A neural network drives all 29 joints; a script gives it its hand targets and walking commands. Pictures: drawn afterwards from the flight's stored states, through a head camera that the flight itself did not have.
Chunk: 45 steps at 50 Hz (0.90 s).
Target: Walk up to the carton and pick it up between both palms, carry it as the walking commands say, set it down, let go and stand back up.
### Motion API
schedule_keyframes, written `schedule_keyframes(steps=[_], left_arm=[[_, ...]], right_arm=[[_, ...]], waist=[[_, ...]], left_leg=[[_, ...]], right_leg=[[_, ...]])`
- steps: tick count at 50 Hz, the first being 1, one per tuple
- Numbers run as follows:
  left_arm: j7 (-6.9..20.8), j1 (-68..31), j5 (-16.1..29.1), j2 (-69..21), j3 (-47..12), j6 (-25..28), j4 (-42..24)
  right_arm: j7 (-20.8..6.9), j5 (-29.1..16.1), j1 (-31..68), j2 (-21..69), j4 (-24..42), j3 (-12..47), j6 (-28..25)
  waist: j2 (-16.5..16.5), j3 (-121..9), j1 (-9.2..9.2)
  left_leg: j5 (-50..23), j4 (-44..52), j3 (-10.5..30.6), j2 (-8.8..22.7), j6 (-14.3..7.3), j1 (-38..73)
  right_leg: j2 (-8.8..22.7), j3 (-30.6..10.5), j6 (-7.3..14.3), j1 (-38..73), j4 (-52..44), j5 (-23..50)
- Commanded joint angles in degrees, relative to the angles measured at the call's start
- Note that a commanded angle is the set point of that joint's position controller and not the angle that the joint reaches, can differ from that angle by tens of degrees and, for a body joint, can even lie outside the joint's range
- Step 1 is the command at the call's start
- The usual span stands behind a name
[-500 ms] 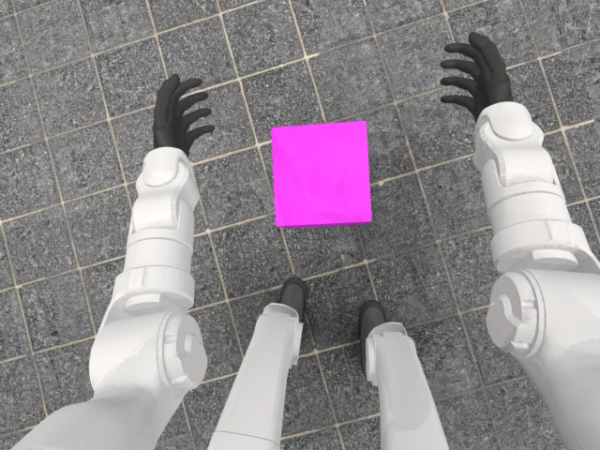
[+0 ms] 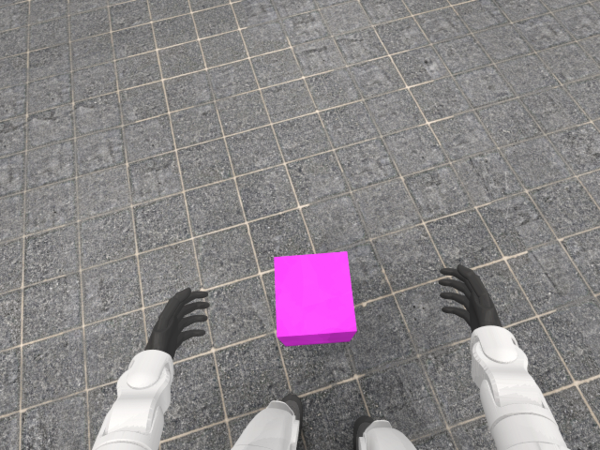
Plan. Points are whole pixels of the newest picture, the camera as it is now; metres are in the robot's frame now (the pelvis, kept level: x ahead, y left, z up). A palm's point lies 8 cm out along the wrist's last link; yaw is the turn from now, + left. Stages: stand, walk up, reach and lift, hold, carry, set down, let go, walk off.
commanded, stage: let go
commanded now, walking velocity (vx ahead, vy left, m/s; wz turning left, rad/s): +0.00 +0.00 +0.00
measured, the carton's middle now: (314, 302) +0.41 +0.05 -0.63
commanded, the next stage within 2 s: stand in 0.74 s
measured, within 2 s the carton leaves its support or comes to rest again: neither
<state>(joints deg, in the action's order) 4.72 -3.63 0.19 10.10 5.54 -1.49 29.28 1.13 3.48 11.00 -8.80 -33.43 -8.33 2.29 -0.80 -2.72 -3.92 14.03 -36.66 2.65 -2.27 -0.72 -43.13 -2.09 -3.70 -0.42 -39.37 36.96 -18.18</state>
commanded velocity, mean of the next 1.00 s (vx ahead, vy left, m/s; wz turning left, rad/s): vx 0.00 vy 0.00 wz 0.00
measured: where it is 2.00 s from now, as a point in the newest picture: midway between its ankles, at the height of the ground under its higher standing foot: outside the picture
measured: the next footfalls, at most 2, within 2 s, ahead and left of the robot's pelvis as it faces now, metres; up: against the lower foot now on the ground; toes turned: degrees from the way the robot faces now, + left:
none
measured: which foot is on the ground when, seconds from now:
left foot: down 0.00-1.00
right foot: down 0.00-1.00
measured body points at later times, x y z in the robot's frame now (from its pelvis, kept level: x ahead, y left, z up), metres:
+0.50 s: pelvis +0.02 -0.02 +0.02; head +0.03 -0.02 +0.47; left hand +0.20 +0.21 -0.05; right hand +0.19 -0.25 -0.05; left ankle +0.02 +0.11 -0.72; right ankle -0.02 -0.13 -0.72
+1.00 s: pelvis +0.05 +0.00 +0.02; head +0.05 +0.01 +0.47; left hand +0.15 +0.28 -0.09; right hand +0.16 -0.27 -0.09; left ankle +0.02 +0.11 -0.72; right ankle -0.02 -0.13 -0.72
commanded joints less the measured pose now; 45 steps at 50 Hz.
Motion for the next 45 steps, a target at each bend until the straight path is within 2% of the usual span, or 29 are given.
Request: schedule_keyframes(steps=[1,7,12,18,22,27,31,37,38,39,41,43,45], left_arm=[[-0.81,2.74,0.40,4.81,-0.55,1.67,-6.26],[-1.38,15.33,-0.08,6.33,-1.68,2.24,-10.08],[-1.07,15.30,0.32,7.28,-2.23,0.98,-10.57],[-0.13,15.02,-0.53,7.72,-1.97,-2.79,-10.20],[-0.06,14.98,-1.71,7.95,-1.36,-4.88,-10.21],[-1.03,14.50,-2.31,8.25,-0.78,-6.79,-10.85],[-1.79,13.93,-1.80,8.60,-1.04,-8.64,-11.98],[-2.86,13.87,-0.47,8.96,-2.31,-11.10,-13.82],[-4.69,15.91,-3.08,11.83,-1.32,-3.47,-4.19],[-5.84,18.73,-4.16,11.83,-1.26,-0.45,-3.83],[-6.47,17.65,-4.02,11.42,-1.68,2.93,-1.41],[-6.37,17.57,-3.04,11.43,-1.68,4.80,0.70],[-6.21,18.22,-2.66,11.86,-1.59,5.65,2.44]], right_arm=[[-0.75,-0.60,-2.05,-5.03,4.61,-0.55,-2.15],[-2.05,-1.57,-15.65,-6.23,8.90,1.65,-3.42],[-3.26,-2.28,-18.61,-6.92,11.76,3.12,-2.18],[-4.57,-2.96,-20.34,-7.52,13.71,4.75,1.34],[-4.78,-3.01,-21.20,-7.44,14.11,4.88,3.06],[-4.43,-3.24,-21.58,-7.65,14.38,4.57,3.43],[-3.94,-3.45,-21.82,-8.09,14.45,4.28,3.22],[-3.38,-3.84,-22.53,-8.67,13.85,4.25,3.28],[-1.14,-0.05,-29.34,-12.19,4.45,3.78,-0.32],[0.04,0.09,-28.37,-14.84,3.69,3.26,-1.76],[-0.15,-0.72,-26.81,-12.30,2.37,4.36,-4.38],[-0.87,-1.35,-26.16,-11.08,0.68,4.95,-6.19],[-1.10,-1.64,-26.56,-11.36,-0.89,4.97,-7.02]], waist=[[-0.64,-19.09,1.26],[-0.23,-14.39,2.33],[2.15,-5.25,3.12],[3.30,4.16,3.42],[2.85,6.29,3.36],[1.58,5.28,2.78],[1.28,4.42,2.62],[1.69,4.10,2.85],[7.62,4.73,5.10],[5.65,8.12,2.97],[2.77,7.63,3.53],[-0.15,0.96,3.13],[-0.84,-2.82,2.82]], left_leg=[[-19.87,3.14,0.50,0.92,2.92,29.82],[-27.59,7.63,0.13,0.21,2.78,37.99],[-17.91,12.11,-1.20,-0.26,2.83,38.42],[-9.79,13.26,-2.00,-0.70,2.10,41.63],[-9.28,12.94,-1.93,-1.03,1.61,43.03],[-11.14,12.48,-1.79,-1.51,1.35,43.03],[-11.53,12.10,-1.97,-1.77,1.46,42.04],[-11.57,11.59,-2.28,-1.86,1.94,41.05],[3.64,14.82,2.69,5.32,3.38,28.23],[9.46,15.75,3.93,5.04,3.63,25.69],[6.49,15.15,5.33,4.76,3.02,22.71],[-1.31,13.47,6.54,5.00,1.52,24.87],[-10.34,11.49,7.61,5.55,0.42,26.27]], right_leg=[[-0.92,2.23,0.37,7.03,-6.81,9.05],[-0.69,1.75,0.16,19.50,-11.50,17.92],[0.32,2.01,-0.20,26.27,-15.22,16.78],[1.66,1.73,-0.21,25.77,-18.59,10.22],[1.95,1.17,-0.19,25.98,-18.82,10.31],[1.59,0.82,-0.21,28.55,-17.20,15.17],[1.17,1.03,-0.23,30.19,-15.73,17.75],[0.44,2.01,-0.18,30.56,-14.33,17.54],[5.79,1.44,-1.09,28.43,-15.58,-9.11],[6.96,-2.12,-0.37,25.49,-17.10,-14.81],[8.02,-3.90,0.38,24.75,-16.13,-12.92],[8.03,-3.31,0.38,27.98,-13.61,-4.35],[7.66,-2.34,0.17,30.22,-11.27,2.74]])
